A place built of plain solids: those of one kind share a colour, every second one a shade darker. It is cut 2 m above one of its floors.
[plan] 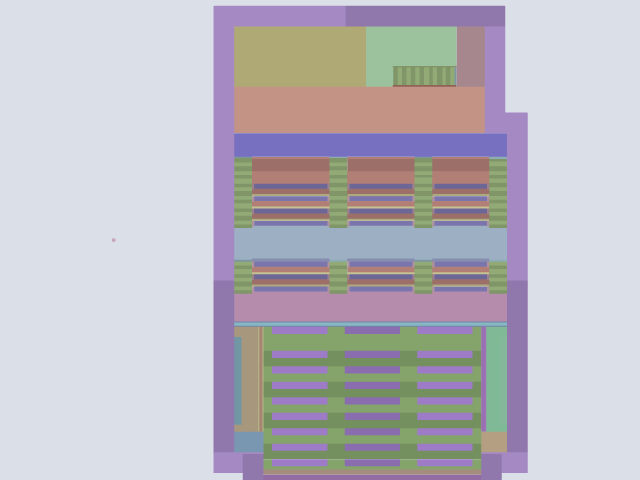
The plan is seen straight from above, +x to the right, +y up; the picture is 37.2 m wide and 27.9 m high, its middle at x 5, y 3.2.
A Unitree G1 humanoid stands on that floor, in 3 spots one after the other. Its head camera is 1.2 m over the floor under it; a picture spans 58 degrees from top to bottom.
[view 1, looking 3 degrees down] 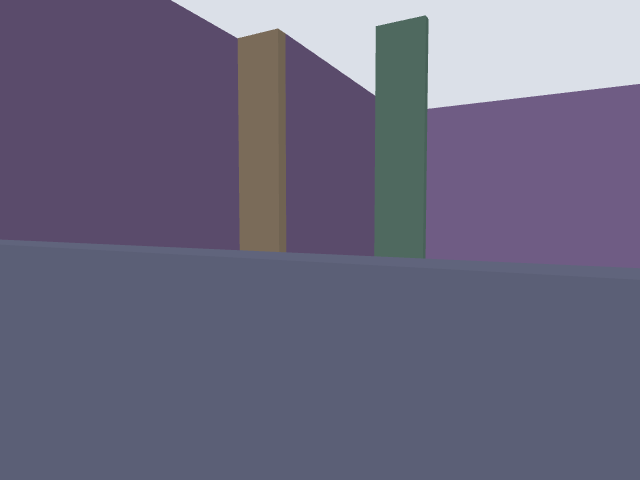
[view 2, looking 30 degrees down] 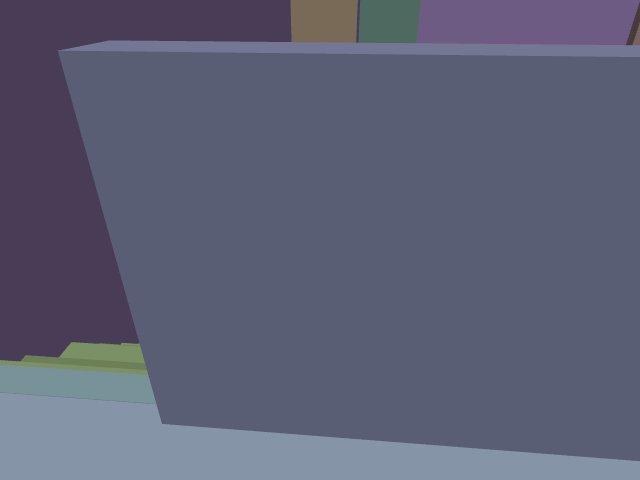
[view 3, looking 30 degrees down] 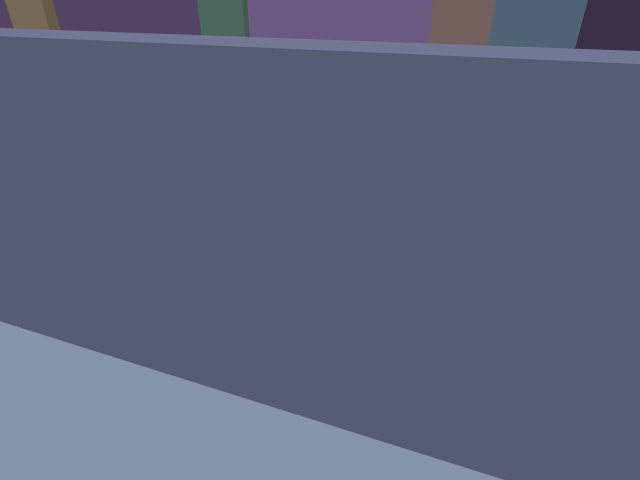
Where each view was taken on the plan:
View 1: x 7.17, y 2.98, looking -62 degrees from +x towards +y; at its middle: wall_plaster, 15.36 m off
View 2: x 14.25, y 2.98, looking -85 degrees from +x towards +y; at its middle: rail_lean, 0.99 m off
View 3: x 1.63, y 2.98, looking -70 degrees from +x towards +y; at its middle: rail_lean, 1.05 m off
